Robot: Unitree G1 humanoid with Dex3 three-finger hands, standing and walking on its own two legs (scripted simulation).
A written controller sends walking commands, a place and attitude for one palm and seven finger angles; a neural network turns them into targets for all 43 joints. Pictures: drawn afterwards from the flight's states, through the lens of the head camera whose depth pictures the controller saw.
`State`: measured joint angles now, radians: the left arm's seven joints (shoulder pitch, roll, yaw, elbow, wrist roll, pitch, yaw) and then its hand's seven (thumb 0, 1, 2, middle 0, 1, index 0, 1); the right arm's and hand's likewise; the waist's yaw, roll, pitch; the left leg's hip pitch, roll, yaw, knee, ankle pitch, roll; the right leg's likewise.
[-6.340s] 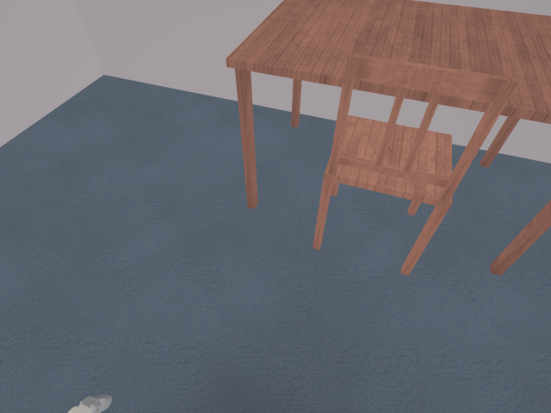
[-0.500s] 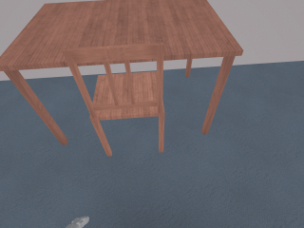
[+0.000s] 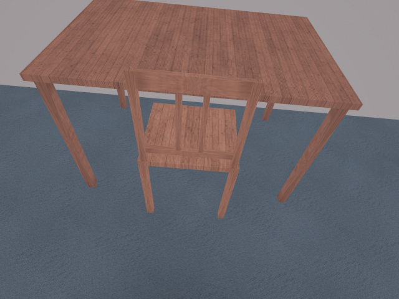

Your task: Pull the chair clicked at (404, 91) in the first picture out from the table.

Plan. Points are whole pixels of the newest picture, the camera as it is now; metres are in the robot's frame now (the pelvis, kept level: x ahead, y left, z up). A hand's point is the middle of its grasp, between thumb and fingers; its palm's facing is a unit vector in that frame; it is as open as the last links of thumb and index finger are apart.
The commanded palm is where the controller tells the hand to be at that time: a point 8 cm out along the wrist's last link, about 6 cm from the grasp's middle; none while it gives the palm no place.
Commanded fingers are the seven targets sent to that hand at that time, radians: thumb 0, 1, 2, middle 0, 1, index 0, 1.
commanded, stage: take the last steps up to it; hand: left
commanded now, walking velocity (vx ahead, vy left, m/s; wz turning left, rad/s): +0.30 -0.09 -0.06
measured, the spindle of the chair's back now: (178, 123) +0.66 +0.13 -0.09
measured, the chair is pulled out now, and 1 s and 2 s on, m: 0.00 0.00 0.00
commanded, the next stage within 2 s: come to a stop and stand still in 0.40 s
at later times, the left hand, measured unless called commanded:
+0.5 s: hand (159, 243) +0.28 +0.12 -0.17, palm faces -0.03 -0.98 -0.21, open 7.3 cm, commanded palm none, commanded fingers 0.00 0.90 0.90 -0.20 -0.30 -0.20 -0.30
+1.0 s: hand (160, 256) +0.25 +0.11 -0.17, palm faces +0.02 -0.95 -0.30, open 7.3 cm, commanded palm none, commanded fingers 0.00 0.90 0.90 -0.20 -0.30 -0.20 -0.30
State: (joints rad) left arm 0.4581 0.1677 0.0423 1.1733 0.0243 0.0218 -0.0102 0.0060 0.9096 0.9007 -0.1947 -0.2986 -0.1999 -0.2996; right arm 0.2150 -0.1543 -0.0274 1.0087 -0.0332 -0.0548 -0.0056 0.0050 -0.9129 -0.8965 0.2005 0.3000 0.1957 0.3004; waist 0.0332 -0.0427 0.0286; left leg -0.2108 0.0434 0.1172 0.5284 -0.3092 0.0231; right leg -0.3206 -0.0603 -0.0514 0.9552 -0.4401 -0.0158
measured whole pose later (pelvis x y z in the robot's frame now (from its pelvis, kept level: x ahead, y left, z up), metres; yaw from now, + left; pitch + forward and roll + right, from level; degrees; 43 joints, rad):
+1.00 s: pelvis +0.22 -0.09 -0.01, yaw -2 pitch -1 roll +2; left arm 0.23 0.18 0.03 1.04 0.02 0.03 0.04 0.00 0.91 0.90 -0.19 -0.30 -0.20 -0.30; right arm 0.09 -0.18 -0.04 0.99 -0.02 0.04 -0.02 0.00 -0.92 -0.90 0.20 0.30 0.20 0.30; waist 0.03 0.04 0.10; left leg -0.33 0.04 0.06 0.55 -0.21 -0.02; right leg -0.24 -0.02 -0.05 0.59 -0.33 -0.02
